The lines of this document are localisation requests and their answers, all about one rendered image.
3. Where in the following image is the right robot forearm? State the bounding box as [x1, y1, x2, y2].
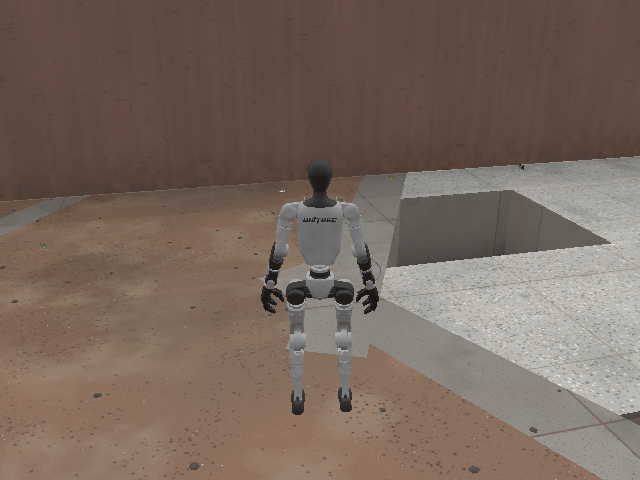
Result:
[357, 242, 376, 290]

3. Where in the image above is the left robot upper arm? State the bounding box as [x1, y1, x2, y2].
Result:
[273, 202, 299, 257]

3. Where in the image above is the right robot thigh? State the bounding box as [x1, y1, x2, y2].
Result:
[334, 279, 354, 350]

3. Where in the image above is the robot right hand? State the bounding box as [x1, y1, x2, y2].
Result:
[356, 287, 379, 314]

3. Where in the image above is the left robot forearm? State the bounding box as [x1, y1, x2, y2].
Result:
[264, 242, 284, 289]

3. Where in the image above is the right robot upper arm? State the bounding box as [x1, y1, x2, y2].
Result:
[341, 202, 367, 258]

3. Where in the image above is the left robot shin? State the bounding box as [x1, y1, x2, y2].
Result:
[290, 334, 304, 401]

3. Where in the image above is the robot left hand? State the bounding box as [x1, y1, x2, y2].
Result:
[261, 286, 284, 314]

